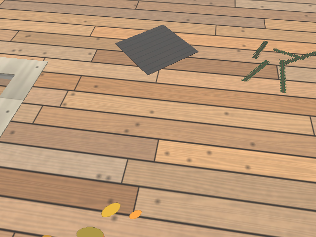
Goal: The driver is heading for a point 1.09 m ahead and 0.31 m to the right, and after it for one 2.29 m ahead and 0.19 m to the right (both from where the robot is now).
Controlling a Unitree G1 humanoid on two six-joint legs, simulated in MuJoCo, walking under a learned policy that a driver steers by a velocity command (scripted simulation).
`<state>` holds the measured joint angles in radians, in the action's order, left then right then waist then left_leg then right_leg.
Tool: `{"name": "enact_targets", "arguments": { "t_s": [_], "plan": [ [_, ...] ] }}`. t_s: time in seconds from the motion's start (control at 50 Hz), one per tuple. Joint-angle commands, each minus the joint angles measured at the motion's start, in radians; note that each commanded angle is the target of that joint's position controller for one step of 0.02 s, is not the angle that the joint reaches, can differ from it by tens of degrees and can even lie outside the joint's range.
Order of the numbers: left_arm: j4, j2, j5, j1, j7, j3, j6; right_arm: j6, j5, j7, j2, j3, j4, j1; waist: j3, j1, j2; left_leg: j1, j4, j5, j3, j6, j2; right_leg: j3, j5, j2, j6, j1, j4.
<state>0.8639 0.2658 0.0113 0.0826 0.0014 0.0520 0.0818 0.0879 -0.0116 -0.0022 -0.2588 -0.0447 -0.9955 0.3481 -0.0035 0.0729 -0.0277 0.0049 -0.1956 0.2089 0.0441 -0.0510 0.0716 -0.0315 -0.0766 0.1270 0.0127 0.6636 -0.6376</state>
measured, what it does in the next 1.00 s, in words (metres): walks ahead: right foot, then left foot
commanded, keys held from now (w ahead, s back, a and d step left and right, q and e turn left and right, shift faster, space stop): w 0.24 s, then no key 0.52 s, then w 0.24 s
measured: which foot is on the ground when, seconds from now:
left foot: down 0.00-0.16, up 0.18-0.56, down 0.58-1.00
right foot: up 0.00-0.12, down 0.14-0.62, up 0.64-0.76, down 0.78-1.00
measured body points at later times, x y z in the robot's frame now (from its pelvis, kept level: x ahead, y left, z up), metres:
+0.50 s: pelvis +0.26 -0.06 +0.00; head +0.29 -0.07 +0.45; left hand +0.29 +0.21 -0.13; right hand +0.42 -0.31 -0.12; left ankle +0.41 +0.09 -0.71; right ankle +0.22 -0.15 -0.75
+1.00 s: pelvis +0.39 -0.04 -0.01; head +0.39 -0.04 +0.44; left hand +0.38 +0.24 -0.16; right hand +0.50 -0.30 -0.14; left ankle +0.41 +0.06 -0.74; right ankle +0.31 -0.17 -0.75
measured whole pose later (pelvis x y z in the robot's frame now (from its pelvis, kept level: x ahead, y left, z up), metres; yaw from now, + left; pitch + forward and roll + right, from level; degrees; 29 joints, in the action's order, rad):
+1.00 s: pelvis +0.39 -0.04 -0.01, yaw -1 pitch +1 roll +0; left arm 1.06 0.25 0.02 0.34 -0.03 0.06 0.05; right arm 0.07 -0.02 0.00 -0.25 -0.06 -0.98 0.14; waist 0.02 -0.03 -0.01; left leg 0.35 -0.61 0.33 0.05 -0.07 0.02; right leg -0.01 0.38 0.04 0.01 0.12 -0.48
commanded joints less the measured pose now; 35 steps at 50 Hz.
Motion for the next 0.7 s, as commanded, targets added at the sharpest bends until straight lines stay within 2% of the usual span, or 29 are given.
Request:
{"name": "enact_targets", "arguments": {
  "t_s": [0.02, 0.08, 0.1, 0.12, 0.14, 0.16, 0.18, 0.2, 0.22, 0.24, 0.26, 0.3, 0.34, 0.4, 0.44, 0.5, 0.54, 0.56, 0.58, 0.6, 0.62, 0.64, 0.66, 0.68, 0.7],
  "plan": [
    [-0.088, 0.051, 0.007, -0.124, 0.019, 0.0, 0.016, -0.003, -0.009, -0.008, -0.169, -0.035, 0.026, 0.029, -0.089, 0.002, 0.062, 0.049, 0.063, -0.119, -0.129, -0.151, -0.299, 0.014, 0.005, -0.023, -0.009, -0.029, 0.085],
    [-0.102, 0.085, 0.01, -0.106, 0.032, 0.007, 0.024, -0.022, -0.01, -0.009, -0.185, -0.044, 0.021, 0.033, -0.069, -0.028, 0.085, -0.041, -0.019, -0.217, -0.147, -0.128, -0.339, 0.023, 0.128, -0.045, -0.048, -0.082, 0.132],
    [-0.091, 0.107, 0.01, -0.048, 0.033, 0.018, 0.027, -0.028, -0.009, -0.008, -0.191, -0.046, 0.026, 0.013, -0.035, -0.067, 0.1, -0.048, -0.093, -0.362, -0.134, -0.113, -0.329, 0.047, 0.16, -0.071, -0.067, -0.173, 0.149],
    [-0.05, 0.145, 0.009, 0.089, 0.03, 0.04, 0.029, -0.034, -0.005, -0.007, -0.175, -0.039, 0.031, 0.001, 0.049, -0.137, 0.09, -0.026, -0.264, -0.52, -0.091, -0.089, -0.279, 0.075, 0.166, -0.105, -0.095, -0.355, 0.168],
    [-0.002, 0.216, -0.001, 0.285, 0.022, 0.066, 0.028, -0.036, 0.01, -0.008, -0.133, -0.02, 0.053, 0.01, 0.205, -0.204, 0.027, 0.128, -0.545, -0.425, -0.042, -0.055, -0.221, -0.038, 0.156, 0.0, -0.152, -0.658, 0.128],
    [0.03, 0.318, -0.009, 0.392, 0.022, 0.092, 0.019, -0.014, 0.014, 0.002, -0.012, 0.016, 0.067, 0.124, 0.338, -0.165, -0.232, 0.552, -0.935, 0.009, 0.007, 0.025, -0.037, -0.507, 0.352, 0.237, -0.311, -1.034, 0.212],
    [0.026, 0.22, -0.004, 0.392, 0.025, 0.063, 0.019, 0.011, -0.003, 0.005, -0.072, 0.004, 0.055, 0.084, 0.365, -0.187, -0.211, 0.683, -1.083, 0.345, -0.143, 0.017, -0.028, -0.701, 0.446, 0.265, -0.317, -1.052, 0.343],
    [0.011, 0.173, -0.003, 0.304, 0.023, 0.045, 0.023, 0.029, -0.032, 0.009, -0.149, -0.016, 0.084, -0.002, 0.222, -0.175, -0.154, 0.765, -1.133, 0.29, -0.16, -0.007, -0.085, -0.563, 0.436, 0.238, -0.27, -0.941, 0.351],
    [-0.013, 0.144, -0.009, 0.22, 0.022, 0.035, 0.024, 0.035, -0.036, 0.006, -0.151, -0.015, 0.098, -0.062, 0.143, -0.148, -0.081, 0.748, -1.102, 0.2, -0.13, -0.016, -0.143, -0.43, 0.345, 0.201, -0.247, -0.807, 0.366],
    [-0.019, 0.116, -0.015, 0.164, 0.025, 0.026, 0.026, 0.033, -0.021, 0.001, -0.141, -0.019, 0.101, -0.095, 0.073, -0.123, -0.033, 0.716, -1.031, 0.133, -0.117, -0.013, -0.178, -0.337, 0.254, 0.163, -0.238, -0.681, 0.401],
    [-0.024, 0.093, -0.025, 0.127, 0.026, 0.018, 0.031, 0.02, -0.01, -0.003, -0.134, -0.025, 0.097, -0.086, 0.045, -0.087, -0.051, 0.644, -0.978, 0.093, -0.121, -0.006, -0.204, -0.263, 0.108, 0.134, -0.223, -0.594, 0.422],
    [-0.01, 0.088, -0.028, 0.122, 0.03, 0.016, 0.036, -0.006, -0.002, -0.007, -0.089, -0.022, 0.08, -0.041, 0.036, -0.05, -0.042, 0.555, -0.925, 0.089, -0.105, 0.021, -0.198, -0.156, -0.202, 0.108, -0.231, -0.513, 0.43],
    [0.01, 0.111, -0.028, 0.132, 0.02, 0.02, 0.036, -0.02, 0.009, -0.011, -0.069, -0.019, 0.089, -0.052, 0.029, -0.032, -0.032, 0.55, -0.832, 0.04, -0.087, 0.049, -0.186, -0.071, -0.417, 0.094, -0.241, -0.486, 0.425],
    [0.025, 0.122, -0.024, 0.127, 0.001, 0.018, 0.019, -0.024, 0.016, -0.009, -0.045, -0.007, 0.114, -0.142, 0.033, -0.048, -0.045, 0.489, -0.574, -0.135, -0.056, 0.062, -0.164, 0.035, -0.454, 0.037, -0.208, -0.462, 0.42],
    [0.047, 0.137, -0.022, 0.166, -0.006, 0.02, 0.011, -0.024, 0.013, -0.005, -0.048, -0.006, 0.126, -0.208, 0.048, -0.081, -0.05, 0.442, -0.463, -0.24, -0.041, 0.063, -0.135, 0.047, -0.417, 0.032, -0.198, -0.488, 0.415],
    [0.076, 0.135, -0.013, 0.18, -0.01, 0.018, -0.006, -0.025, 0.013, 0.0, -0.07, -0.009, 0.134, -0.251, 0.045, -0.092, -0.055, 0.423, -0.382, -0.244, -0.062, 0.047, -0.125, 0.017, -0.355, 0.064, -0.198, -0.55, 0.381],
    [0.087, 0.134, -0.006, 0.163, -0.013, 0.019, -0.017, -0.02, 0.021, 0.004, -0.091, -0.016, 0.134, -0.252, 0.043, -0.078, -0.052, 0.402, -0.334, -0.2, -0.066, 0.021, -0.118, -0.008, -0.317, 0.078, -0.186, -0.584, 0.317],
    [0.09, 0.127, 0.0, 0.148, -0.016, 0.018, -0.024, -0.016, 0.025, 0.005, -0.1, -0.021, 0.119, -0.215, 0.052, -0.049, -0.038, 0.342, -0.263, -0.248, -0.058, 0.006, -0.11, -0.008, -0.273, 0.063, -0.164, -0.585, 0.264],
    [0.1, 0.115, -0.005, 0.184, -0.016, 0.014, -0.026, -0.013, 0.033, 0.001, -0.135, -0.033, 0.101, -0.176, 0.074, -0.043, 0.003, 0.242, -0.202, -0.449, -0.074, -0.015, -0.123, 0.001, -0.215, 0.013, -0.125, -0.573, 0.198],
    [0.099, 0.095, -0.028, 0.237, -0.016, 0.008, -0.019, -0.014, 0.04, -0.006, -0.195, -0.045, 0.097, -0.15, 0.139, -0.074, 0.079, 0.081, -0.268, -0.821, -0.154, -0.055, -0.216, 0.034, -0.041, -0.056, -0.08, -0.495, 0.098],
    [0.13, 0.02, -0.032, 0.352, -0.016, -0.013, -0.018, -0.026, 0.042, -0.01, -0.167, -0.036, 0.08, -0.124, 0.242, -0.113, 0.213, -0.097, -0.313, -0.933, -0.279, -0.186, -0.331, 0.05, 0.287, -0.114, -0.025, -0.375, -0.018],
    [0.134, 0.034, -0.026, 0.308, -0.02, -0.013, -0.031, -0.042, 0.026, -0.009, -0.086, -0.018, 0.072, -0.12, 0.248, -0.076, 0.215, -0.065, -0.267, -0.821, -0.356, -0.243, -0.377, 0.032, 0.557, -0.132, 0.005, -0.35, -0.086],
    [0.115, 0.062, -0.01, 0.249, -0.023, -0.006, -0.048, -0.048, 0.024, -0.006, -0.063, -0.004, 0.072, -0.157, 0.203, -0.079, 0.201, -0.005, -0.221, -0.635, -0.375, -0.239, -0.373, 0.006, 0.688, -0.124, 0.014, -0.309, -0.124],
    [0.113, 0.065, -0.002, 0.221, -0.031, -0.004, -0.067, -0.051, 0.028, -0.005, -0.073, -0.003, 0.076, -0.192, 0.174, -0.086, 0.179, 0.045, -0.185, -0.442, -0.388, -0.218, -0.362, -0.008, 0.696, -0.111, 0.017, -0.291, -0.131],
    [0.118, 0.071, -0.007, 0.212, -0.039, 0.0, -0.085, -0.053, 0.027, -0.005, -0.094, -0.007, 0.086, -0.237, 0.137, -0.098, 0.163, 0.122, -0.148, -0.307, -0.383, -0.193, -0.353, -0.013, 0.635, -0.097, 0.021, -0.304, -0.107]
  ]
}}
